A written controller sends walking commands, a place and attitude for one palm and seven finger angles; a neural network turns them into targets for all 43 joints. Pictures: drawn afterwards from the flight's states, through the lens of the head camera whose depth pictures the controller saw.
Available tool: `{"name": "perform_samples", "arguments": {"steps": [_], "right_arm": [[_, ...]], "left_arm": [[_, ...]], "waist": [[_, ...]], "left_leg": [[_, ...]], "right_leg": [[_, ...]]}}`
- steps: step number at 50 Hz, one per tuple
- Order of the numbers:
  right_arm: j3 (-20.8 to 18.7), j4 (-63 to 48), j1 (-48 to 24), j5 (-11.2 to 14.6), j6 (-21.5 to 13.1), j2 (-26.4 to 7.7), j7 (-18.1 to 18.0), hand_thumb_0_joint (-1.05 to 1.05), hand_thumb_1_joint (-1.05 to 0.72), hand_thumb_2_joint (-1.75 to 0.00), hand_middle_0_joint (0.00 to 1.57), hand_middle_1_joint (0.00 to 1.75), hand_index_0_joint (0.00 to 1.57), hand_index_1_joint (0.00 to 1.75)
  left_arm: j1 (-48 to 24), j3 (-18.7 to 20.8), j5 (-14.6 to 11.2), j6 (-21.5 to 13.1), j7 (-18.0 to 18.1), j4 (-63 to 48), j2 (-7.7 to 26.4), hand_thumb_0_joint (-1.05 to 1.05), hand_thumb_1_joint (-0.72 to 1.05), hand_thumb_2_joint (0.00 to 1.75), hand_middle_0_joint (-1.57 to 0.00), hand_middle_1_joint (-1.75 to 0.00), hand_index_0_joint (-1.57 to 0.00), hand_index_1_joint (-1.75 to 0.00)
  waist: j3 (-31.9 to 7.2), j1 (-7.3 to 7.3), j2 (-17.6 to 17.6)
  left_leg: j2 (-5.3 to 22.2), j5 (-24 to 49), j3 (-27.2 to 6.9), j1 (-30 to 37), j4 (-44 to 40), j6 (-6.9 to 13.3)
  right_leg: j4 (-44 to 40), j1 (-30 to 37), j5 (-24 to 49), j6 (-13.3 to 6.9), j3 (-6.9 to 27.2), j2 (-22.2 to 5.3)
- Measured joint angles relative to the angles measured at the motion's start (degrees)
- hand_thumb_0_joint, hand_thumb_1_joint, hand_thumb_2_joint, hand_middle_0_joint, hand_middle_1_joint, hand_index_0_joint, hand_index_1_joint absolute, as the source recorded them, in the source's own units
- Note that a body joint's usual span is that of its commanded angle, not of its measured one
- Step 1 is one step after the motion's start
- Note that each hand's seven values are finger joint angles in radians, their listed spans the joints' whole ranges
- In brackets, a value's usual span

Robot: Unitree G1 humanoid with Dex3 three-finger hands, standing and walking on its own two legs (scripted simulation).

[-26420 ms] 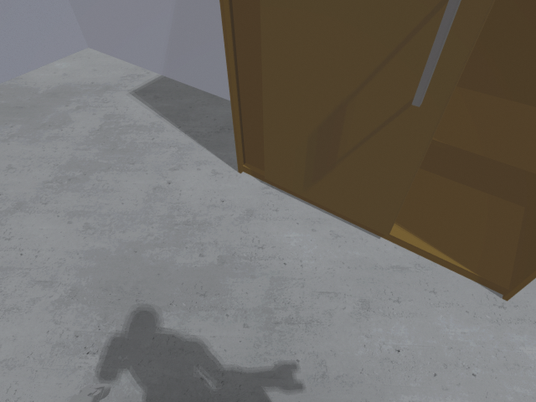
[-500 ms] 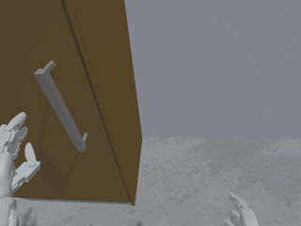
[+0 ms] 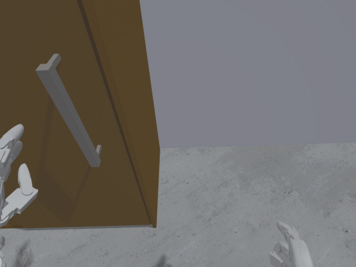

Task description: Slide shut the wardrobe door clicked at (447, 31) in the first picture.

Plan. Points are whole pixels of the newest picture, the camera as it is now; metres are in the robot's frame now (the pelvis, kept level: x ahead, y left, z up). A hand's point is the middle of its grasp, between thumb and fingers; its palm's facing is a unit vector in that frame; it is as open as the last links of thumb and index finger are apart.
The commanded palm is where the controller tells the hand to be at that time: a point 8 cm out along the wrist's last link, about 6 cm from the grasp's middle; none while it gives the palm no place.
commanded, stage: step back with the hand held close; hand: left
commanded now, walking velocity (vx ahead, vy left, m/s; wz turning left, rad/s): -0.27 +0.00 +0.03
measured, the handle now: (78, 119) +0.41 +0.28 +0.11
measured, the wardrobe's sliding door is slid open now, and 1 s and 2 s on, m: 0.00 0.00 0.00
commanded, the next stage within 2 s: stop stepping back and stand still in 0.82 s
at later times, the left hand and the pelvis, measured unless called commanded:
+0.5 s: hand out of the picture +0.10 +0.31 +0.17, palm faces +0.53 -0.75 -0.40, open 7.4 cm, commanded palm +0.03 +0.34 +0.18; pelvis -0.09 +0.04 -0.01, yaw +4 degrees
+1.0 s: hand out of the picture +0.00 +0.33 +0.16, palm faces +0.38 -0.81 -0.45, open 7.4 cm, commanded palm -0.07 +0.37 +0.18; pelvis -0.22 +0.07 +0.00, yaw +0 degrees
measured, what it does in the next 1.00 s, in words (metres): walks backwards: right foot, then left foot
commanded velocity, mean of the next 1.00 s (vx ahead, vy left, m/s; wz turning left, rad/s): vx -0.27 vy -0.01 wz -0.03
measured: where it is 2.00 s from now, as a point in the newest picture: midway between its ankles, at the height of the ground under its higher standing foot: outside the picture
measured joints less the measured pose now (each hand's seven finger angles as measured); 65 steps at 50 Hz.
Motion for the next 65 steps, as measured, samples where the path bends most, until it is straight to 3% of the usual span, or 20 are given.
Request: {"name": "perform_samples", "arguments": {"steps": [11,15,20,22,26,29,32,34,36,39,41,43,46,49,53,55,58,61,64,65], "right_arm": [[1.28,-0.51,1.52,-0.43,-2.24,1.66,-0.04,0.01,-0.90,-0.90,0.21,0.30,0.20,0.30],[1.36,0.35,2.13,-0.60,-3.13,2.17,0.39,0.01,-0.90,-0.90,0.21,0.30,0.20,0.30],[1.41,2.28,2.13,-1.01,-4.26,2.42,0.83,0.02,-0.90,-0.90,0.21,0.30,0.20,0.30],[1.40,2.78,1.92,-1.08,-4.79,2.14,0.73,0.02,-0.90,-0.90,0.21,0.30,0.20,0.30],[0.90,2.41,1.10,-1.11,-5.65,1.78,0.24,0.02,-0.90,-0.90,0.21,0.30,0.20,0.30],[0.32,1.89,0.80,-1.26,-5.99,2.54,0.80,0.02,-0.90,-0.90,0.21,0.30,0.20,0.30],[0.27,0.99,0.40,-1.29,-6.24,3.08,1.66,0.02,-0.90,-0.90,0.21,0.30,0.20,0.30],[0.07,1.36,-0.80,-1.46,-5.98,2.72,2.20,0.01,-0.90,-0.90,0.21,0.30,0.20,0.30],[0.15,3.01,-0.85,-1.44,-5.38,3.00,2.53,0.01,-0.90,-0.90,0.21,0.30,0.20,0.30],[1.26,4.22,0.08,-1.47,-4.31,3.46,2.19,0.01,-0.90,-0.90,0.21,0.30,0.20,0.30],[1.82,4.13,0.06,-1.49,-4.00,3.19,1.54,0.01,-0.90,-0.90,0.21,0.30,0.20,0.30],[1.67,2.73,-0.25,-1.18,-3.80,1.93,1.00,0.01,-0.90,-0.90,0.21,0.30,0.20,0.30],[0.30,1.84,-2.41,-0.41,-3.69,2.90,0.87,0.01,-0.90,-0.90,0.21,0.30,0.20,0.30],[0.43,0.55,-2.34,-1.03,-5.29,4.20,1.58,0.01,-0.90,-0.90,0.21,0.30,0.20,0.30],[1.08,-0.10,1.16,-0.77,-7.47,4.75,2.54,0.01,-0.90,-0.90,0.21,0.30,0.20,0.30],[1.37,0.27,2.78,-0.94,-7.33,4.87,2.54,0.01,-0.90,-0.90,0.21,0.30,0.20,0.30],[1.33,2.75,3.66,-1.62,-6.00,4.10,2.37,0.01,-0.90,-0.90,0.21,0.30,0.20,0.30],[1.37,5.70,5.30,-1.76,-4.83,3.21,2.03,0.01,-0.90,-0.90,0.21,0.30,0.20,0.30],[1.22,6.24,7.34,-1.82,-4.78,1.47,1.42,0.02,-0.90,-0.90,0.21,0.30,0.20,0.30],[0.92,6.17,7.35,-1.76,-4.94,1.05,1.09,0.02,-0.90,-0.90,0.21,0.30,0.20,0.30]], "left_arm": [[-1.64,2.22,1.11,-1.56,1.19,-0.30,-0.50,0.01,0.89,0.90,-0.21,-0.30,-0.22,-0.30],[-1.65,2.37,1.60,-2.24,1.19,-0.88,-1.45,0.01,0.89,0.90,-0.21,-0.30,-0.22,-0.30],[-0.62,2.33,1.31,-3.12,1.96,-2.92,-2.11,0.01,0.89,0.90,-0.21,-0.30,-0.22,-0.30],[-1.57,1.92,1.37,-3.30,2.28,-3.24,-2.27,0.01,0.89,0.90,-0.21,-0.30,-0.22,-0.30],[-5.40,1.70,2.19,-3.72,1.96,-1.45,-2.17,0.01,0.89,0.90,-0.21,-0.30,-0.22,-0.30],[-5.94,2.59,1.67,-3.81,1.34,-0.98,-0.89,0.01,0.89,0.90,-0.21,-0.30,-0.22,-0.30],[-3.18,3.59,0.34,-4.19,1.26,-2.30,0.07,0.01,0.89,0.90,-0.21,-0.30,-0.21,-0.30],[-1.88,3.10,-0.02,-4.47,1.26,-3.11,-0.58,0.01,0.89,0.90,-0.21,-0.30,-0.21,-0.30],[-0.74,2.01,0.32,-4.14,1.37,-4.02,-0.56,0.01,0.89,0.90,-0.21,-0.30,-0.21,-0.30],[-1.03,0.88,1.27,-3.39,1.61,-3.96,-0.71,0.01,0.89,0.90,-0.21,-0.30,-0.22,-0.30],[-3.45,0.46,1.89,-2.90,1.82,-2.99,-0.80,0.01,0.89,0.90,-0.21,-0.30,-0.22,-0.30],[-5.59,0.47,2.09,-2.26,1.78,-3.05,-0.59,0.01,0.89,0.90,-0.21,-0.30,-0.22,-0.30],[-6.56,2.25,1.21,-2.37,1.18,-3.48,1.65,0.01,0.89,0.90,-0.21,-0.30,-0.21,-0.30],[-2.22,3.90,0.17,-1.70,0.61,-5.51,2.47,0.01,0.89,0.90,-0.21,-0.30,-0.21,-0.30],[3.17,3.80,0.11,-1.73,0.67,-8.74,2.10,0.02,0.89,0.90,-0.21,-0.30,-0.21,-0.30],[3.78,3.91,0.61,-1.87,0.92,-8.52,2.21,0.01,0.89,0.90,-0.21,-0.30,-0.22,-0.30],[1.73,3.11,0.89,-1.22,1.24,-6.35,1.17,0.01,0.89,0.90,-0.21,-0.30,-0.22,-0.30],[0.23,2.14,1.16,-0.69,2.02,-4.20,-0.34,0.01,0.89,0.90,-0.21,-0.30,-0.22,-0.30],[-1.79,1.19,1.89,-1.07,2.73,-2.43,-1.90,0.01,0.89,0.90,-0.21,-0.30,-0.22,-0.30],[-2.84,1.15,1.97,-1.31,2.85,-1.95,-2.08,0.01,0.89,0.90,-0.21,-0.30,-0.22,-0.30]], "waist": [[0.93,-0.04,-0.45],[1.16,0.14,-0.35],[0.86,1.61,-1.21],[0.96,1.85,-1.30],[1.77,0.81,-0.32],[1.09,-0.07,-0.42],[-0.49,0.02,-1.40],[0.02,0.88,-0.79],[-0.38,2.43,-2.48],[-1.45,3.41,-6.02],[-1.37,2.77,-7.15],[-1.14,1.38,-5.59],[1.42,-0.05,-6.78],[2.69,-0.81,-6.38],[1.58,-0.67,-5.32],[0.47,-0.60,-5.61],[0.39,-0.33,-4.83],[-1.78,0.22,-5.85],[-3.75,-0.65,-5.16],[-3.56,-1.43,-4.80]], "left_leg": [[-1.85,3.36,-0.55,-3.69,-0.09,2.42],[-2.57,1.60,-1.49,-5.31,1.04,2.26],[-2.64,-2.23,-1.05,-6.71,2.45,0.39],[-2.48,-0.72,-0.91,-6.85,2.44,0.62],[-2.07,3.69,-1.38,-7.01,1.39,3.36],[-1.51,8.35,-0.76,-7.27,-1.97,3.31],[-1.38,9.66,1.56,-8.92,-4.23,2.06],[-0.83,3.94,1.89,-10.67,-1.61,-1.00],[-2.37,-6.03,-0.43,-12.25,9.03,-3.36],[-3.44,-12.51,-1.78,-10.08,17.64,-4.28],[-2.80,-10.76,-2.23,-5.64,12.34,-4.30],[-0.36,0.74,-3.52,-0.97,3.53,-3.16],[-1.13,-1.81,-2.53,-2.06,2.80,-0.87],[0.08,0.88,-1.47,-2.79,1.54,-0.16],[1.40,3.56,-0.74,-3.28,-0.55,-0.41],[0.95,1.45,-0.33,-4.54,0.24,-0.92],[0.23,-6.61,-1.67,-5.88,5.36,-2.68],[-1.16,-10.75,-1.96,-5.20,13.67,-2.82],[-0.47,-14.68,-2.21,0.91,6.17,-1.14],[-0.47,-11.50,-2.75,0.96,4.41,-0.63]], "right_leg": [[2.47,-4.26,1.68,1.32,1.06,-0.49],[2.98,-5.17,2.30,0.88,1.23,-0.30],[2.82,-6.20,3.81,1.38,1.54,-0.66],[3.29,-6.49,4.10,1.73,1.61,-0.57],[9.07,-7.79,-1.05,1.34,1.98,1.11],[13.17,-6.68,-6.58,0.05,1.13,2.55],[6.77,-2.45,-9.02,-1.56,0.04,2.61],[3.55,-2.56,-1.95,-1.81,0.53,2.77],[3.15,-3.10,0.33,-1.08,2.32,1.76],[0.72,-3.15,2.31,0.13,4.76,-0.30],[0.28,-4.08,3.50,0.90,5.18,-1.30],[2.09,-6.49,3.69,1.80,4.29,-0.63],[7.93,-10.89,-0.75,2.12,5.32,-0.82],[15.45,-12.88,-6.72,2.04,4.15,1.01],[10.14,-6.92,-6.88,1.60,0.34,1.46],[3.28,-2.91,-5.13,-0.28,-0.28,1.03],[1.68,-2.92,1.64,-2.36,-0.47,0.90],[2.12,-3.67,2.25,-2.47,0.64,-0.21],[4.36,-5.26,0.61,-1.68,-0.52,-0.80],[6.48,-6.38,-1.36,-1.33,-0.96,-0.90]]}}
